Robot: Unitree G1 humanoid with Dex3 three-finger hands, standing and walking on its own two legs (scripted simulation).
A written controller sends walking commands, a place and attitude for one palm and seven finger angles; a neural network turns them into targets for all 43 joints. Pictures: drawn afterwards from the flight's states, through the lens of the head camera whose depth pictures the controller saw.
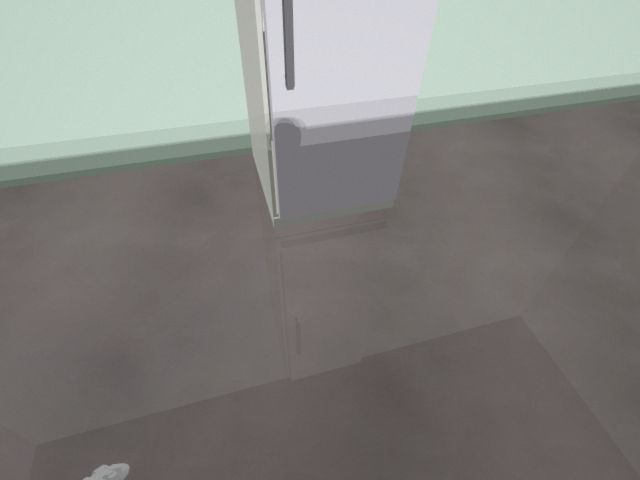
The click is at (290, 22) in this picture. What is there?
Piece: fridge door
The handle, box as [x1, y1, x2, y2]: [282, 0, 294, 87]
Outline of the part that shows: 282,0 285,79 287,87 294,86 292,0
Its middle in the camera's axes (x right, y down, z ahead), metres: -0.10 -0.61 +1.09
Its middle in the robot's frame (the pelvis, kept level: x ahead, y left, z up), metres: +1.22 +0.17 +0.11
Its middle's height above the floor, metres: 0.88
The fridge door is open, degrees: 0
